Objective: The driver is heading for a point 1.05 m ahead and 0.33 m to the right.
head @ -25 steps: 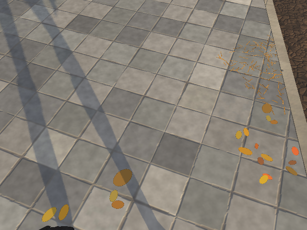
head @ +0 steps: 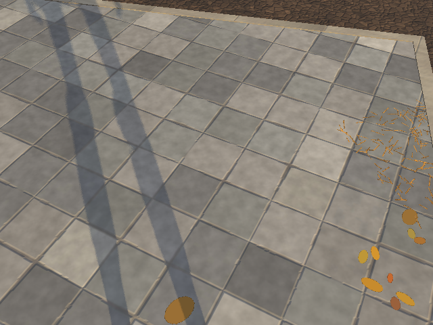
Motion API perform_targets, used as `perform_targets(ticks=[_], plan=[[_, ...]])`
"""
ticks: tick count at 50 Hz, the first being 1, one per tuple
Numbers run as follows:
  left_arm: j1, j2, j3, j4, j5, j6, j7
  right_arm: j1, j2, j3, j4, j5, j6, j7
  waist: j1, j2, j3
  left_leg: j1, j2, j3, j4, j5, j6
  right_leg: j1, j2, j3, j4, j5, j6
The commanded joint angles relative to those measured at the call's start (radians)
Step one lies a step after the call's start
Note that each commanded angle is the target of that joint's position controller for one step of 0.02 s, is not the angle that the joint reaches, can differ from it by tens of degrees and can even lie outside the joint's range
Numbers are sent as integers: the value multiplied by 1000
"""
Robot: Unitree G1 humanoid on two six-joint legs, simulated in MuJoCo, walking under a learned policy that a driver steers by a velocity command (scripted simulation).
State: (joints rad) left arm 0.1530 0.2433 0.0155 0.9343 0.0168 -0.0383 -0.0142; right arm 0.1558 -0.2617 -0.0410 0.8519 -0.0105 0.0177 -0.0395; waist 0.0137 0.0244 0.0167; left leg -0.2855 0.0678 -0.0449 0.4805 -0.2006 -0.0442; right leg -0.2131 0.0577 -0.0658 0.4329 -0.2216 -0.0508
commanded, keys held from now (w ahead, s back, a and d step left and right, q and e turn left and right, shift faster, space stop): no key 0.14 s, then w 0.14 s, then w+e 0.72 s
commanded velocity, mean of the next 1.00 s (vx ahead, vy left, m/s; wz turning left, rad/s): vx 0.33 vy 0.00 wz -0.30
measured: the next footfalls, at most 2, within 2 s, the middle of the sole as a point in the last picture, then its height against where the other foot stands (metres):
right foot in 0.84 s outside the picture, level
left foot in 1.36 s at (254, 256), level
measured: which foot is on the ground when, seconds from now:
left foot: down 0.00-0.84, up 0.86-1.00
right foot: down 0.00-0.40, up 0.42-0.82, down 0.84-1.00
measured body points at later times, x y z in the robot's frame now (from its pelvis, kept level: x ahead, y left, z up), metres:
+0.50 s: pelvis +0.11 +0.04 +0.00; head +0.12 +0.06 +0.45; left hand +0.17 +0.32 -0.15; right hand +0.13 -0.24 -0.13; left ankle +0.06 +0.14 -0.74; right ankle +0.03 -0.09 -0.67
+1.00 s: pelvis +0.32 -0.06 +0.00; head +0.35 -0.07 +0.44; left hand +0.52 +0.16 -0.12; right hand +0.34 -0.35 -0.12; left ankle +0.32 +0.12 -0.64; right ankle +0.36 -0.12 -0.74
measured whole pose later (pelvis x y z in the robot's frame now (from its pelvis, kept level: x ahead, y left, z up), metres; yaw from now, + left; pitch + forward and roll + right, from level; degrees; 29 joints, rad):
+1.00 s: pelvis +0.32 -0.06 +0.00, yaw -21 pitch +0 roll +0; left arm 0.19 0.27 0.08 0.84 -0.01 -0.06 -0.04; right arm 0.19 -0.28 -0.06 0.86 0.02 -0.13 -0.02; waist 0.01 0.02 0.07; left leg -0.45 0.08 -0.05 1.20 -0.34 0.01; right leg -0.30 0.12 -0.01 0.45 -0.15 -0.12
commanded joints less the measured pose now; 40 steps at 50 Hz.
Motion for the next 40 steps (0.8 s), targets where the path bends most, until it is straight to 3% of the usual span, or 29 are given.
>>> perform_targets(ticks=[1,2,7,8,10,12,14,15,17,19,20,21,22,23,24,25,27,32,36,38,40], plan=[[43,111,18,-22,2,1,9,-12,-132,-37,-31,7,-8,3,13,79,-36,100,44,-53,-64,117,80,-38,-72,65,-81,-45,15],[12,117,19,-26,-2,9,15,-15,-103,-28,-23,0,-13,8,4,59,-29,83,32,-45,-72,124,62,-24,-76,63,-68,-13,15],[7,123,22,-4,-5,30,26,-4,-112,-27,28,5,-36,11,0,37,-55,121,15,-24,-42,272,51,30,-95,73,-40,151,5],[17,120,22,7,-9,32,27,10,-109,-27,44,8,-35,9,-2,28,-77,131,3,-12,-41,198,54,40,-85,61,-37,86,3],[19,132,30,17,-21,39,27,16,-115,-31,62,18,-29,7,-1,-3,-40,83,-33,19,-10,-89,74,4,-74,61,-33,-177,-21],[30,148,39,19,-31,36,28,-1,-103,-29,58,21,-38,6,8,-58,54,-39,-51,28,24,-303,91,-36,-125,145,-81,-404,-65],[100,186,52,40,-39,13,28,-41,-77,-23,41,28,-70,14,32,-144,105,-180,-65,70,147,-247,91,38,-262,339,-176,-486,-140],[117,210,60,50,-42,1,27,-63,-72,-22,29,29,-88,21,31,-178,124,-224,-57,80,192,-200,95,65,-336,446,-208,-455,-186],[100,203,61,45,-45,-17,23,-54,-75,-25,33,27,-118,35,2,-173,113,-194,-42,61,156,-202,112,76,-358,483,-170,-232,-205],[-10,183,58,5,-54,-16,17,121,-97,-42,108,32,-132,44,-94,-137,44,110,-46,51,-13,-90,128,-63,-266,353,-68,-51,-136],[-93,137,45,-38,-55,-21,15,243,-170,-67,146,28,-134,39,-146,-11,26,291,55,-102,-111,-87,163,-231,-147,208,133,28,-59],[-100,84,33,-76,-45,-36,17,352,-275,-99,179,26,-132,40,-165,243,-36,518,238,-404,-212,-3,252,-443,-1,57,454,-94,20],[-69,130,46,-58,-47,-46,20,353,-175,-70,171,9,-134,38,-159,178,-39,555,331,-495,-212,159,295,-562,-9,163,656,-349,26],[-14,141,55,-39,-68,-46,14,293,-111,-49,151,1,-137,36,-105,95,-12,535,320,-389,-188,232,268,-590,-56,228,741,-308,3],[8,128,55,-27,-77,-40,10,239,-94,-43,129,6,-139,37,-75,74,-2,511,285,-291,-197,237,233,-598,-88,226,751,-230,-9],[-11,117,56,-30,-76,-35,8,200,-85,-38,122,15,-136,39,-66,62,47,476,263,-201,-223,268,204,-623,-113,218,711,-157,-14],[-30,89,59,-40,-64,-21,-5,184,-61,-26,116,2,-127,35,-58,86,56,397,203,-60,-259,308,161,-553,-138,168,643,-39,-1],[-162,27,38,-127,-48,-7,-27,182,-130,-39,110,-4,-117,9,-72,51,107,271,173,109,-349,306,171,-483,-139,71,382,136,38],[-249,38,35,-187,-44,-3,-46,223,-149,-49,121,14,-112,6,-79,52,122,300,200,196,-336,384,166,-417,-121,3,248,168,0],[-239,63,47,-205,-44,0,-56,207,-167,-55,114,22,-105,6,-42,68,92,347,215,235,-254,653,151,-352,-87,-29,222,125,-40],[-120,115,77,-191,-46,6,-58,184,-193,-64,98,25,-91,0,40,100,1,365,219,262,-54,970,134,-186,-20,-72,238,51,-86]])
